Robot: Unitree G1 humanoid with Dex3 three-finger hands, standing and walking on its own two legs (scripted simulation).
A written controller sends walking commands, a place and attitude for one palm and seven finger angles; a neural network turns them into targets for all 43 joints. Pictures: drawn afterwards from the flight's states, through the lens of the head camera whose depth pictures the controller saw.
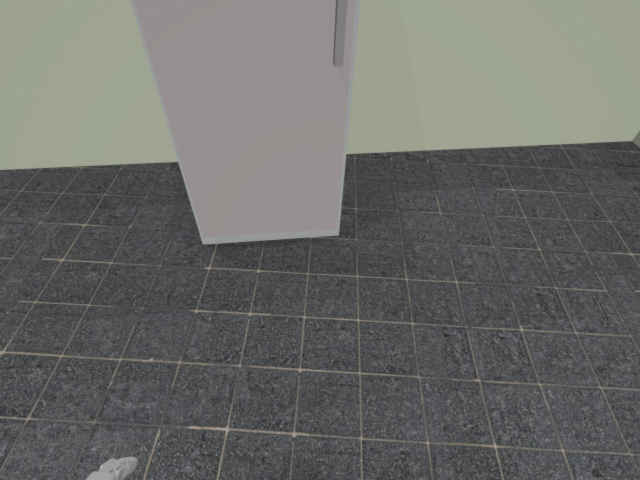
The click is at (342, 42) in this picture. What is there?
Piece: fridge door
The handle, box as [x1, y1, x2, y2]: [333, 0, 347, 66]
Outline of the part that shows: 336,0 333,64 334,66 342,66 347,0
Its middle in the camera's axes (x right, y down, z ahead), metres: +0.05 -0.58 +0.96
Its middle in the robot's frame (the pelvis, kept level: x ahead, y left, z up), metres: +1.13 +0.02 +0.16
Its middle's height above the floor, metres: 0.93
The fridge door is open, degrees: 0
